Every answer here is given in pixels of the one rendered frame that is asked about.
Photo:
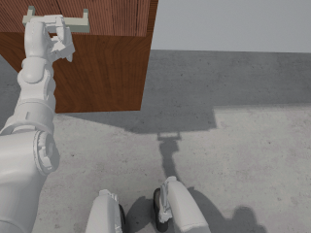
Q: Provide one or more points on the handle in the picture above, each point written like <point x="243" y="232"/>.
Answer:
<point x="76" y="24"/>

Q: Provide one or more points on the left robot upper arm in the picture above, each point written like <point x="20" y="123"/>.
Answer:
<point x="26" y="159"/>

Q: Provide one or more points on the cabinet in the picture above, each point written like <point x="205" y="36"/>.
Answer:
<point x="107" y="72"/>

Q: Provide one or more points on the left robot thigh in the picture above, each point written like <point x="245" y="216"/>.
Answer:
<point x="104" y="211"/>

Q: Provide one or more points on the robot right shin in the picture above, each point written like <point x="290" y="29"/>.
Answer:
<point x="165" y="213"/>

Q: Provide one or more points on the left robot forearm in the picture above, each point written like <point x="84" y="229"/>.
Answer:
<point x="36" y="103"/>

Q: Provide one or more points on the left robot hand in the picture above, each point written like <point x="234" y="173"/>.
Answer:
<point x="38" y="43"/>

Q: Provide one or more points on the drawer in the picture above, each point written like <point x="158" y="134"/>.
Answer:
<point x="105" y="17"/>

